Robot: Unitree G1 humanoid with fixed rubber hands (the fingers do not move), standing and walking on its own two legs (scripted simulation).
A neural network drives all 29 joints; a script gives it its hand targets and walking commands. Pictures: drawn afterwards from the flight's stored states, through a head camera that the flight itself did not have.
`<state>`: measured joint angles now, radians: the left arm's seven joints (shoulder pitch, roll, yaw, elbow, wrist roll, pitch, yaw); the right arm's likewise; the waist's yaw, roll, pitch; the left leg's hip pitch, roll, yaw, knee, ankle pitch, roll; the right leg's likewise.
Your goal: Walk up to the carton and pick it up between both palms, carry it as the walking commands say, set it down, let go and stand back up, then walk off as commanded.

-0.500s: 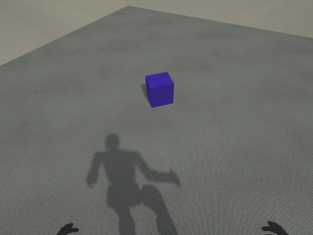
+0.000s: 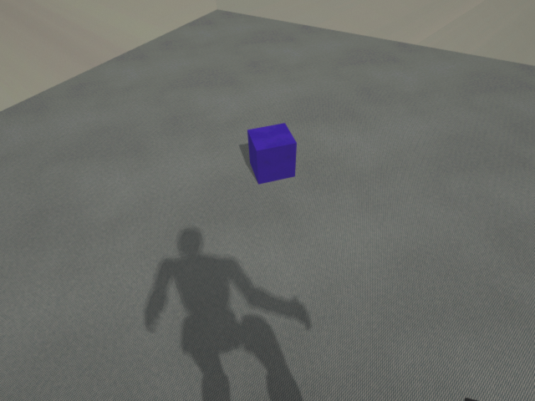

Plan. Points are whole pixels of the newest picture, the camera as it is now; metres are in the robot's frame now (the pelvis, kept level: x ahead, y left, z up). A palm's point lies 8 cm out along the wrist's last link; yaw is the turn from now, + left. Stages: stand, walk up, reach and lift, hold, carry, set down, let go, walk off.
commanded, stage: stand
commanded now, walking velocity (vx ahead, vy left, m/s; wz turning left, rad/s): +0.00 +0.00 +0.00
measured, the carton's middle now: (271, 153) +1.49 +0.02 -0.66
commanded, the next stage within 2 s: walk up in 0.34 s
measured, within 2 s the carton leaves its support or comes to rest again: neither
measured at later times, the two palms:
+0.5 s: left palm out of the picture +0.09 +0.30 -0.11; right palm out of the picture +0.08 -0.30 -0.11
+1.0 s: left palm (107, 393) +0.17 +0.27 -0.07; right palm (522, 387) +0.18 -0.36 -0.10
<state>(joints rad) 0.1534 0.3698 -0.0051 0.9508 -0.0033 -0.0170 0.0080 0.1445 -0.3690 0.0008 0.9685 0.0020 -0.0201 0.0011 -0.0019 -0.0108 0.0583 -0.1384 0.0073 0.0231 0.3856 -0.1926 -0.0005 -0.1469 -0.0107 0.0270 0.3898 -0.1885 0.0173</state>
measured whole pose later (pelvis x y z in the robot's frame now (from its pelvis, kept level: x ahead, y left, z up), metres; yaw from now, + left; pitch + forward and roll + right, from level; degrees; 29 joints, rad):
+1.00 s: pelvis +0.11 -0.05 -0.01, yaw +0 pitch -4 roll +0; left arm 0.38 0.43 0.06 0.66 0.05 -0.06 0.00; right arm 0.36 -0.41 -0.08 0.69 -0.02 -0.01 0.07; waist 0.02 0.04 0.05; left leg -0.52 0.02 -0.09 1.08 -0.36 0.02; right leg -0.17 -0.02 -0.10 0.49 -0.26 -0.04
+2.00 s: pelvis +0.59 +0.01 -0.01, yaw +2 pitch -4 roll +0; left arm 0.46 0.48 0.05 0.54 0.03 -0.04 -0.03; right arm 0.35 -0.46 -0.04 0.52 -0.02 -0.01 0.07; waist 0.07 0.03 0.06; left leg -0.48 0.08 0.03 0.76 -0.29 0.02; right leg -0.20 -0.06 -0.05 0.54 -0.28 -0.03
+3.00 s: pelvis +0.95 +0.06 -0.03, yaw -2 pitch -5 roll +0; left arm 0.35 0.46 0.06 0.63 0.01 0.04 -0.04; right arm 0.30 -0.47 -0.02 0.57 -0.01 -0.03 -0.02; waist 0.03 -0.05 0.07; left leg -0.35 0.03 0.05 0.69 -0.26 0.02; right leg -0.29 -0.05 0.00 0.85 -0.55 -0.01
